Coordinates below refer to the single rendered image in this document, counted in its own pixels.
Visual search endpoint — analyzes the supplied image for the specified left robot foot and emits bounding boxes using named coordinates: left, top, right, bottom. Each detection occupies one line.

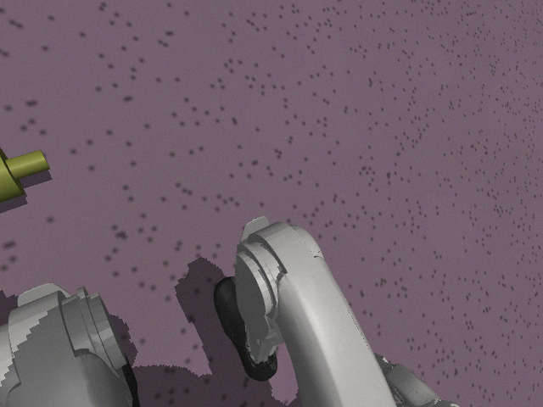
left=121, top=357, right=141, bottom=407

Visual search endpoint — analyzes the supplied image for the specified bottle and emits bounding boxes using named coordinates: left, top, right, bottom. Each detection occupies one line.
left=0, top=148, right=50, bottom=203

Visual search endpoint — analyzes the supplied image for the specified right robot hand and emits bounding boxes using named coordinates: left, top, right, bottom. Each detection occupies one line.
left=374, top=353, right=443, bottom=407

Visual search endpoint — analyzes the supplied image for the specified right robot foot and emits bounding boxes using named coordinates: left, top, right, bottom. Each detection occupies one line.
left=214, top=276, right=277, bottom=382

